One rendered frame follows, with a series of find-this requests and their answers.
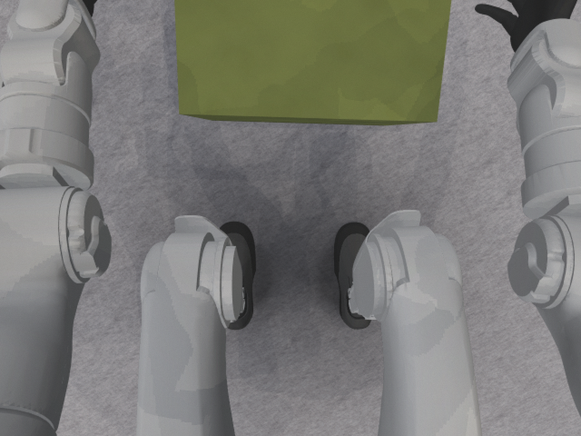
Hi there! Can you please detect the robot right upper arm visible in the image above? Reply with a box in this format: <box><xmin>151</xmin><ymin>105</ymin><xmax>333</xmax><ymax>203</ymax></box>
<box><xmin>507</xmin><ymin>214</ymin><xmax>581</xmax><ymax>417</ymax></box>

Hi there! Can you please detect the robot right thigh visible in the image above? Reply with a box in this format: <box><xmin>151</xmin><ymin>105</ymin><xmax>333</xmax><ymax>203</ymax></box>
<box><xmin>358</xmin><ymin>225</ymin><xmax>482</xmax><ymax>436</ymax></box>

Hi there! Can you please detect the robot left upper arm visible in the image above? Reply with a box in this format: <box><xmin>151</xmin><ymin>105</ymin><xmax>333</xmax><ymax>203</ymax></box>
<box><xmin>0</xmin><ymin>186</ymin><xmax>112</xmax><ymax>436</ymax></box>

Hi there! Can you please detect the carton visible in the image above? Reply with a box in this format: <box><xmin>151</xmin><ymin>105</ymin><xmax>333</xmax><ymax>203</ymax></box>
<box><xmin>174</xmin><ymin>0</ymin><xmax>451</xmax><ymax>125</ymax></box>

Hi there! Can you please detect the robot right forearm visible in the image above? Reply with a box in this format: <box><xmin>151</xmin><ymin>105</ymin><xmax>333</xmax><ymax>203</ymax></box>
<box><xmin>507</xmin><ymin>18</ymin><xmax>581</xmax><ymax>220</ymax></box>

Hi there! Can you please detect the robot left forearm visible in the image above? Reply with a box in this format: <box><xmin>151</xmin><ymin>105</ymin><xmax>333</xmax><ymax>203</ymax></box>
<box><xmin>0</xmin><ymin>0</ymin><xmax>101</xmax><ymax>191</ymax></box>

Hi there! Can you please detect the robot right shin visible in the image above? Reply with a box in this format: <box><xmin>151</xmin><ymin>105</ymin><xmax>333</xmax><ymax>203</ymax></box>
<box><xmin>348</xmin><ymin>210</ymin><xmax>463</xmax><ymax>320</ymax></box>

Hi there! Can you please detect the right robot hand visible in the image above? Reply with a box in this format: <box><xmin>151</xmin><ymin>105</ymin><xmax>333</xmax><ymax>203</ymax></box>
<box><xmin>475</xmin><ymin>0</ymin><xmax>577</xmax><ymax>52</ymax></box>

